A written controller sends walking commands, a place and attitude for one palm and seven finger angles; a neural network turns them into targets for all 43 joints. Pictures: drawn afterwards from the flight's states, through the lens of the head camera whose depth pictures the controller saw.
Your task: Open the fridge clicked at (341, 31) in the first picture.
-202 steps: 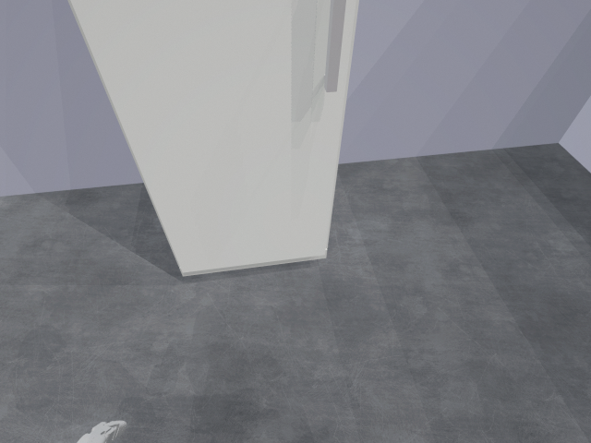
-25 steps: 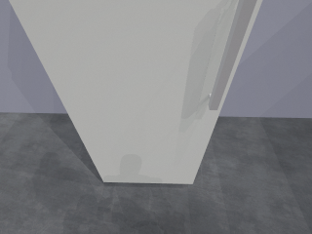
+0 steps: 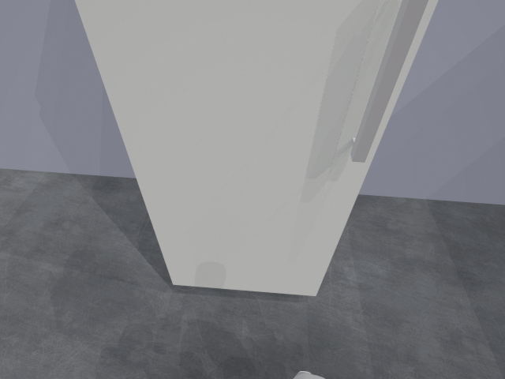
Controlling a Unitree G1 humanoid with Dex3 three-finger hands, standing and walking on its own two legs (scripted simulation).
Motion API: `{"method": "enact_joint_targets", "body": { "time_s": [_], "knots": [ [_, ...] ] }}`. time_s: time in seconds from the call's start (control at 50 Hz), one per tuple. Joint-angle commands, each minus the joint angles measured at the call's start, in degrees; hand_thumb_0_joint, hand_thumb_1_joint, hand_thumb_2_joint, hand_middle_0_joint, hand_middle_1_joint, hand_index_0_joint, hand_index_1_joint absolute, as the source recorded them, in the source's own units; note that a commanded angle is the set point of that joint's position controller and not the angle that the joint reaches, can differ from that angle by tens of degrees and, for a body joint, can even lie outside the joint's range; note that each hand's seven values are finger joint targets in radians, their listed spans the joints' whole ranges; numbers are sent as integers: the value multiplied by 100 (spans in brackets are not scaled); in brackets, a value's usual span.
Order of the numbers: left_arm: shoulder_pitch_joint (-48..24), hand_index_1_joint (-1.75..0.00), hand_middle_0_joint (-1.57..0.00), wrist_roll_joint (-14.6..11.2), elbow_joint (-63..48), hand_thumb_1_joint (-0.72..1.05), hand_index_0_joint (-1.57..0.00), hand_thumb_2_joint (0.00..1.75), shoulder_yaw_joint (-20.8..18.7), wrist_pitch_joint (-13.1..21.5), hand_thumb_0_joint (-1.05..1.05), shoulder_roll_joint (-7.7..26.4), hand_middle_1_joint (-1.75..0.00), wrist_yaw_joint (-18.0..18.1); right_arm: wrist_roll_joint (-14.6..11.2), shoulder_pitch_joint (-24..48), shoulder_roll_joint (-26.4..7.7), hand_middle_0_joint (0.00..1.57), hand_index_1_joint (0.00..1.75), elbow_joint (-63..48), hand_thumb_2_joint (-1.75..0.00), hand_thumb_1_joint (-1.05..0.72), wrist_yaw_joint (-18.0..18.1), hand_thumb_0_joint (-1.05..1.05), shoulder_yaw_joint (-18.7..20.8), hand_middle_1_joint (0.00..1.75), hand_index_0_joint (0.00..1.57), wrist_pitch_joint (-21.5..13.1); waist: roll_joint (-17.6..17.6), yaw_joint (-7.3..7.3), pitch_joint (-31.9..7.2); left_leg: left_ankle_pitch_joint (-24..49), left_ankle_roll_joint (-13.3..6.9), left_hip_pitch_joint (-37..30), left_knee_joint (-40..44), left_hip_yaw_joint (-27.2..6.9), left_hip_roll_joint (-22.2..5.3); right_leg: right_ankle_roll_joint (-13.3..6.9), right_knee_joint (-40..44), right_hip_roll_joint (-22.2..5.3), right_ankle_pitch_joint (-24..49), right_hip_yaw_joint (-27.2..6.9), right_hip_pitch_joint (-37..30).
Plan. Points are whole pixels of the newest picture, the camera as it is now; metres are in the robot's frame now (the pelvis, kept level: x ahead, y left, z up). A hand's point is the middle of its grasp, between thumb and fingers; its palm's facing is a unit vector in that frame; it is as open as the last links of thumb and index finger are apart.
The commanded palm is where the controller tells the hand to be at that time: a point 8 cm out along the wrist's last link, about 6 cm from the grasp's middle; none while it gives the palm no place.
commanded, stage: come to a stop and stand still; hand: right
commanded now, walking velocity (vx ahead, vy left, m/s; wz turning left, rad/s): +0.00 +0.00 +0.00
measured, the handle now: (383, 72) +0.53 -0.16 +0.25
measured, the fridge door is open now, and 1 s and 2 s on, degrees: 0 0 0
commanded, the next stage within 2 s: look again from close up in 0.86 s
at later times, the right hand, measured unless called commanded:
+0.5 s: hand out of the picture -0.05 -0.19 -0.14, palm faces +0.06 +0.98 -0.21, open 7.4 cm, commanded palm none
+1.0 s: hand out of the picture -0.12 -0.16 -0.14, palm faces +0.06 +0.98 -0.18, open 7.4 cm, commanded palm none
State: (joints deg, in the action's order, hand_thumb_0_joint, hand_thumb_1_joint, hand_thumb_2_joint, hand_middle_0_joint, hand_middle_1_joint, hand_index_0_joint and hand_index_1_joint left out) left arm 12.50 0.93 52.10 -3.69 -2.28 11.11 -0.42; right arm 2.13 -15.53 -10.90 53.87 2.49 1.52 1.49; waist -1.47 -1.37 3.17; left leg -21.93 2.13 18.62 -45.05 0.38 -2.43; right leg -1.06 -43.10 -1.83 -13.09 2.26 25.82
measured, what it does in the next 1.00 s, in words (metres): walks backwards: right foot, then left foot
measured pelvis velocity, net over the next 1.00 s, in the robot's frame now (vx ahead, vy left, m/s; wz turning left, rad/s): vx -0.11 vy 0.00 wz -0.04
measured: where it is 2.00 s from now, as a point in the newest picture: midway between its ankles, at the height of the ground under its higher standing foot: outside the picture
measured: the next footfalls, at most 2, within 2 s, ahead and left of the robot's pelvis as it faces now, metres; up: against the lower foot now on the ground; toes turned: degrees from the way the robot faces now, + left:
right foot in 0.34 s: +0.01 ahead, -0.10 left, +0.00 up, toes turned -4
left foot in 0.54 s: -0.02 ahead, +0.11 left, +0.00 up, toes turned -1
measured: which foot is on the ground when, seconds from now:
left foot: down 0.00-0.34, up 0.36-0.52, down 0.54-1.00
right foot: down 0.00-0.14, up 0.16-0.32, down 0.34-1.00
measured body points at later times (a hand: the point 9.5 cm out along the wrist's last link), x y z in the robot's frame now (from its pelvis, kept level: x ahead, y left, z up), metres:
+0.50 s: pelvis -0.08 +0.00 +0.02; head -0.09 +0.00 +0.47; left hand -0.09 +0.21 -0.13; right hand -0.05 -0.24 -0.13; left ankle -0.05 +0.11 -0.69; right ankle -0.03 -0.10 -0.71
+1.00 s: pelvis -0.11 +0.00 +0.03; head -0.10 +0.01 +0.48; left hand -0.10 +0.23 -0.13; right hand -0.12 -0.22 -0.13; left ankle -0.06 +0.11 -0.70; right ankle -0.03 -0.10 -0.70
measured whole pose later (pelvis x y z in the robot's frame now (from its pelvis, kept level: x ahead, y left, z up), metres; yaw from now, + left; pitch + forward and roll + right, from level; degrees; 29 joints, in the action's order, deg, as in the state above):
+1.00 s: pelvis -0.11 +0.00 +0.03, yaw -2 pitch -1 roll +0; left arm 17.3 1.2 60.8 -1.2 -1.1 8.8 0.8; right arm 1.3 -19.0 -8.5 60.9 1.2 0.5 0.0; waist 0.0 -0.3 1.1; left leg -13.7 -1.8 16.5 -29.9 1.3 0.8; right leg -1.7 -28.4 0.7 -11.6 2.5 19.4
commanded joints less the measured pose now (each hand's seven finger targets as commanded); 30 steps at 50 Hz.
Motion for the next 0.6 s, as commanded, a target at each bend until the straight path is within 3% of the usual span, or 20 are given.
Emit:
{"method": "enact_joint_targets", "body": {
  "time_s": [0.0,0.04,0.08,0.1,0.12,0.14,0.16,0.18,0.2,0.24,0.26,0.28,0.3,0.32,0.34,0.4,0.46,0.5,0.54,0.58],
  "knots": [
    [586,-30,-20,136,-385,90,-20,90,-74,180,0,778,-30,52,-88,-65,-570,20,30,-628,-90,-90,36,0,129,30,20,9,-1702,-121,553,-1287,-306,755,-102,250,492,-504,2909,-973,-3105,-2109,615],
    [-32,-30,-20,116,-496,90,-20,90,-73,172,0,934,-30,83,-58,-682,-617,20,30,-412,-90,-90,-42,0,183,30,20,-36,-918,443,318,-607,-384,-427,-301,195,419,-640,2822,-932,-3021,-2012,1570],
    [-91,-30,-20,126,-532,90,-20,90,-48,149,0,810,-30,99,-62,-1258,-498,20,30,-196,-90,-90,-97,0,201,30,20,-60,-374,591,-105,-795,-523,-894,582,-19,326,-353,2247,-492,-2746,-1266,1535],
    [-76,-30,-20,102,-542,90,-20,90,-26,92,0,590,-30,81,-35,-1294,-630,20,30,-215,-90,-90,-87,0,205,30,20,-71,425,597,49,-1894,-740,-309,1662,-952,-57,-93,1288,33,-2514,-735,1389],
    [64,-30,-20,61,-588,90,-20,90,-26,5,0,320,-30,63,-29,-946,-947,20,30,-372,-90,-90,-57,0,244,30,20,-95,1615,401,236,-3272,-1136,764,3033,-2423,-1082,111,-253,310,-1473,-144,909],
    [257,-30,-20,64,-527,90,-20,90,-65,-53,0,323,-30,64,-38,-242,-1100,20,30,-628,-90,-90,-6,0,279,30,20,-120,1628,146,274,-3153,-1386,1714,3642,-3039,-1667,99,-1375,275,-1033,-318,272],
    [588,-30,-20,80,-357,90,-20,90,-101,-67,0,407,-30,44,-38,370,-1137,20,30,-817,-90,-90,21,0,296,30,20,-137,1139,-155,208,-2207,-1330,2047,3475,-2601,-1494,47,-2075,232,-791,-442,-93],
    [1094,-30,-20,64,-199,90,-20,90,-103,-25,0,352,-30,21,-3,821,-1150,20,30,-909,-90,-90,19,0,284,30,20,-158,1084,-429,118,-1645,-1170,2171,3208,-1719,-1202,73,-2161,222,-784,-204,-496],
    [1452,-30,-20,45,-112,90,-20,90,-57,5,0,216,-30,15,20,837,-1034,20,30,-912,-90,-90,16,0,273,30,20,-150,1204,-450,-35,-1307,-1025,1935,3007,-1140,-988,115,-1764,297,-954,31,-719],
    [1446,-30,-20,15,-79,90,-20,90,12,64,0,90,-30,37,20,500,-971,20,30,-742,-90,-90,26,0,267,30,20,-87,1241,-248,174,-1282,-853,1623,2591,-881,-775,94,-121,240,-1074,167,-1046],
    [1575,-30,-20,22,-11,90,-20,90,67,103,0,45,-30,54,-6,331,-928,20,30,-634,-90,-90,24,0,261,30,20,-18,1094,-219,268,-1491,-702,1685,2148,-855,-636,67,956,257,-875,191,-1388],
    [1696,-30,-20,51,82,90,-20,90,112,140,0,79,-30,86,-45,87,-741,20,30,-535,-90,-90,21,0,203,30,20,34,468,-145,389,-1410,-578,1543,1502,-733,-344,54,1777,215,-822,71,-1445],
    [1663,-30,-20,109,39,90,-20,90,96,199,0,306,-30,130,-127,-160,-406,20,30,-506,-90,-90,7,0,138,30,20,60,-690,-60,382,-1033,-372,1386,564,-386,130,-197,2654,-527,-1512,-982,-1023],
    [1387,-30,-20,129,-114,90,-20,90,60,241,0,532,-30,177,-158,-234,-240,20,30,-532,-90,-90,-6,0,109,30,20,13,-1230,46,342,-639,-203,1100,-163,13,440,-555,3194,-1170,-1577,-1922,-421],
    [994,-30,-20,101,-105,90,-20,90,60,285,0,642,-30,200,-114,-282,-345,20,30,-424,-90,-90,38,0,114,30,20,33,-1760,199,61,-517,-244,824,-686,-210,287,-791,3311,-1380,-1732,-2517,-87],
    [357,-30,-20,72,-88,90,-20,90,113,305,0,512,-30,208,-91,-359,-256,20,30,-83,-90,-90,-80,0,91,30,20,-12,-498,357,93,-43,-299,241,-719,-148,145,-782,3143,-1089,-1787,-1707,289],
    [622,-30,-20,58,150,90,-20,90,121,294,0,488,-30,208,-114,-388,-52,20,30,104,-90,-90,-116,0,-7,30,20,-106,-335,226,179,32,-314,-343,1063,46,164,-631,2901,-941,-1812,-1364,14],
    [703,-30,-20,20,239,90,-20,90,133,272,0,356,-30,189,-97,-650,-218,20,30,246,-90,-90,-87,0,3,30,20,-164,137,238,207,25,-452,-708,2125,-515,-19,-334,2533,-548,-1884,-1056,125],
    [759,-30,-20,11,264,90,-20,90,164,240,0,228,-30,141,-91,-600,-422,20,30,254,-90,-90,-73,0,-12,30,20,-212,275,51,65,-930,-735,138,2668,-1207,-480,-82,1987,-79,-1251,-561,-579],
    [929,-30,-20,24,409,90,-20,90,169,177,0,171,-30,132,-113,-247,-553,20,30,181,-90,-90,-56,0,21,30,20,-253,1310,-99,-15,-1891,-786,804,3237,-1495,-737,12,1120,61,-791,-214,-1101]
  ]
}}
